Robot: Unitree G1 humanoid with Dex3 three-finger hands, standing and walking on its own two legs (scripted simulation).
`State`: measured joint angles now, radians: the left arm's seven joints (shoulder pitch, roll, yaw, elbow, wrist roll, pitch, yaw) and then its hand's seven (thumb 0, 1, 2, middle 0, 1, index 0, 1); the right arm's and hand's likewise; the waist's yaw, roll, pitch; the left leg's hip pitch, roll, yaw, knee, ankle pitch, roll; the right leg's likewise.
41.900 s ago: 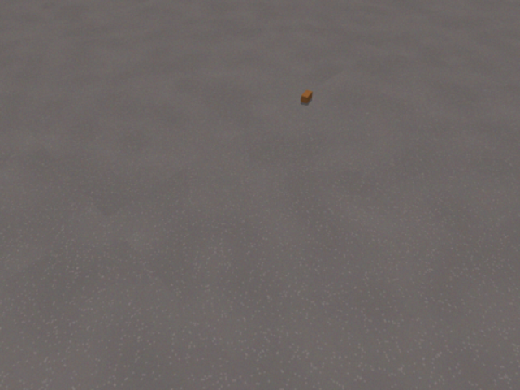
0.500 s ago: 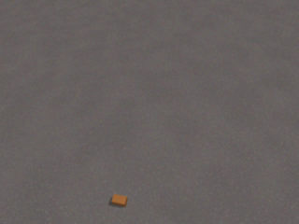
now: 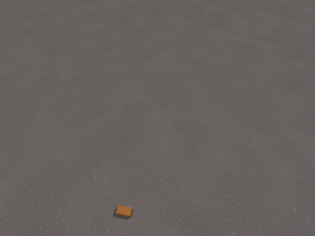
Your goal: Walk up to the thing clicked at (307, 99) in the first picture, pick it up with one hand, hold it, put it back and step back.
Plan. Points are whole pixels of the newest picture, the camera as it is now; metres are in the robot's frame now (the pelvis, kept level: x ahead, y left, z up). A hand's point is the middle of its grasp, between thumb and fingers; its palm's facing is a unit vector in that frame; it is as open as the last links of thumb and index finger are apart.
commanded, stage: stand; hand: left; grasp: from above
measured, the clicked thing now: (124, 211) +0.41 +0.24 -0.76
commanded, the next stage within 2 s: step back in 0.56 s
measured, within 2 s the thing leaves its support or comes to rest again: neither
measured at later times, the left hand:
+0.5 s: hand out of the picture +0.09 +0.25 -0.15, palm faces +0.01 -0.94 -0.34, open 7.3 cm
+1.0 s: hand out of the picture +0.09 +0.32 -0.18, palm faces -0.01 -0.94 -0.35, open 7.3 cm
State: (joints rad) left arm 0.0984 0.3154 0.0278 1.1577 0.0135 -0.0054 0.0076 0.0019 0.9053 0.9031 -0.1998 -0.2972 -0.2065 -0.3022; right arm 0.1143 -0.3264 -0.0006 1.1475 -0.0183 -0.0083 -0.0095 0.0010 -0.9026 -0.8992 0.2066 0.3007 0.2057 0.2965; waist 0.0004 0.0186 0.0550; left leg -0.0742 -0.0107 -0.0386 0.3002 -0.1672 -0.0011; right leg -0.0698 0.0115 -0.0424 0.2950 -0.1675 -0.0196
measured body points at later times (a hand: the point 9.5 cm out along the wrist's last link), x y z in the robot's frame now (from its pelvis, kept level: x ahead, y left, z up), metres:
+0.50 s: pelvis +0.01 +0.00 +0.00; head +0.01 -0.01 +0.45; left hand +0.09 +0.30 -0.13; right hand +0.08 -0.29 -0.14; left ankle +0.00 +0.12 -0.75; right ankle +0.00 -0.10 -0.75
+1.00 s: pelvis -0.06 +0.06 -0.02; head +0.02 +0.08 +0.42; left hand +0.09 +0.37 -0.16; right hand +0.01 -0.26 -0.13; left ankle -0.05 +0.16 -0.75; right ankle -0.06 -0.09 -0.69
